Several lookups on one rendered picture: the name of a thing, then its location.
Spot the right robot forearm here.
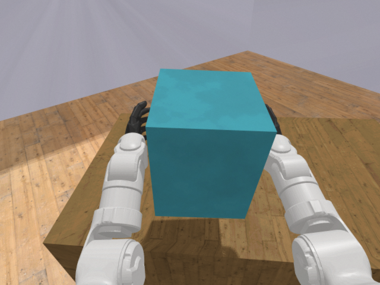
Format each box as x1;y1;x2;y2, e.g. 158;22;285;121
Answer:
264;134;372;276

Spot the robot left upper arm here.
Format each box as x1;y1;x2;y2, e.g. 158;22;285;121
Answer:
76;239;145;285

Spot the pedestal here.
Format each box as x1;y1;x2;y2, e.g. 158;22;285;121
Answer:
43;113;380;285

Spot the left robot forearm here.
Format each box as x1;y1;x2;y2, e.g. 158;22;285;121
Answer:
75;132;148;283

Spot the left robot hand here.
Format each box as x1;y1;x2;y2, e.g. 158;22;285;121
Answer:
125;101;150;140

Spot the robot right upper arm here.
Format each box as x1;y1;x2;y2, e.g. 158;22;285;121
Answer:
292;229;380;285

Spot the carton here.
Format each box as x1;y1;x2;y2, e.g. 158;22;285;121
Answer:
145;69;277;219

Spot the right robot hand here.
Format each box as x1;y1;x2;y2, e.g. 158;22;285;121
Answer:
265;104;282;135

